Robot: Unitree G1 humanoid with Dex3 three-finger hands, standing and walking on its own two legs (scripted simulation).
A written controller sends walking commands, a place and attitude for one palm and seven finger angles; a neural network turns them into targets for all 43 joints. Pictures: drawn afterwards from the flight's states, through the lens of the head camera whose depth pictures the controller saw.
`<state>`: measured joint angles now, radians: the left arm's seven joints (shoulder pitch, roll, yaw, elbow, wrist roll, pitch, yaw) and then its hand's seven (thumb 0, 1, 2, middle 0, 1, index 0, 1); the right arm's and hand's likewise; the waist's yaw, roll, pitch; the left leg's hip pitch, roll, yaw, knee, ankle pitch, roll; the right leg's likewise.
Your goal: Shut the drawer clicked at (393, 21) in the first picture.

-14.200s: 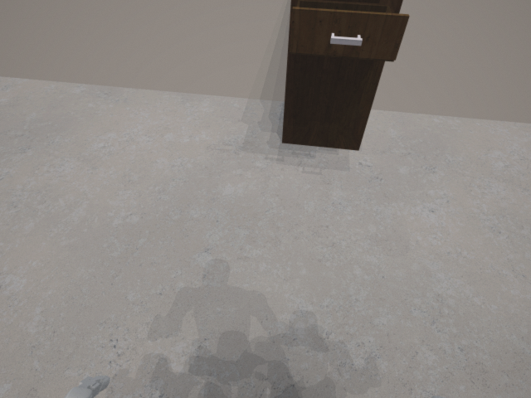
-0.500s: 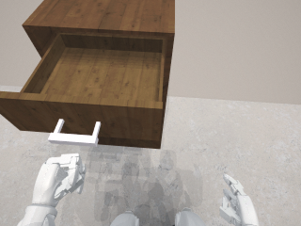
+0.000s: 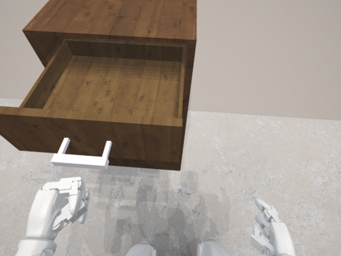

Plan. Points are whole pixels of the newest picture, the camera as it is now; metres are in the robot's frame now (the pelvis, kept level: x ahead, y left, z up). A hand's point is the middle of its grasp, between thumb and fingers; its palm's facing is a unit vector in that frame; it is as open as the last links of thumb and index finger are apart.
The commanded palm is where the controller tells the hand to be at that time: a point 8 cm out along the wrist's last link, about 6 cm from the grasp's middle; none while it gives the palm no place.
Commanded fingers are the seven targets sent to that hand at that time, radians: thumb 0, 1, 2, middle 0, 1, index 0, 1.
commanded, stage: push the drawer shut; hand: left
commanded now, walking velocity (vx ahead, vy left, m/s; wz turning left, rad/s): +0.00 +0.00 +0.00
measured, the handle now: (83, 152) +0.32 +0.22 +0.06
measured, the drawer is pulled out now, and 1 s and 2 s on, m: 0.27 0.19 0.07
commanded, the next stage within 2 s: none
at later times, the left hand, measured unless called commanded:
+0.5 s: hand (93, 186) +0.25 +0.18 +0.06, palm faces -0.02 -1.00 -0.07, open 3.0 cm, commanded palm +0.25 +0.23 +0.06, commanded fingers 0.00 0.90 0.90 -1.40 -1.60 -1.40 -1.60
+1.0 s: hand (104, 153) +0.32 +0.17 +0.06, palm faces -0.03 -1.00 -0.07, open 3.3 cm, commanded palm +0.31 +0.22 +0.06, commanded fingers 0.00 0.90 0.90 -1.40 -1.60 -1.40 -1.60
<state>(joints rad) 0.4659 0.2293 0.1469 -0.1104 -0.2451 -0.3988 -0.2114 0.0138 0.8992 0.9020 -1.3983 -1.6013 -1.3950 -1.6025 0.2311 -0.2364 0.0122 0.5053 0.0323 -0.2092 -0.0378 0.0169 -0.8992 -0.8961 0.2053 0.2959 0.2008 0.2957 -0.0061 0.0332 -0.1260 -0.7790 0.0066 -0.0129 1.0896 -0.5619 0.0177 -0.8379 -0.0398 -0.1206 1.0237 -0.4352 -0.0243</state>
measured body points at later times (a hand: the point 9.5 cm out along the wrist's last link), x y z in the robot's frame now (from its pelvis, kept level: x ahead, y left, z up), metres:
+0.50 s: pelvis +0.00 +0.00 +0.00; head +0.07 +0.00 +0.45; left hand +0.25 +0.23 +0.06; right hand +0.17 -0.24 -0.08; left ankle -0.02 +0.11 -0.67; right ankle +0.04 -0.11 -0.67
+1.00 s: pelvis -0.01 +0.00 +0.01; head +0.06 -0.01 +0.45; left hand +0.32 +0.22 +0.07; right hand +0.14 -0.25 -0.09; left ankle -0.02 +0.11 -0.67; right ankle +0.04 -0.11 -0.67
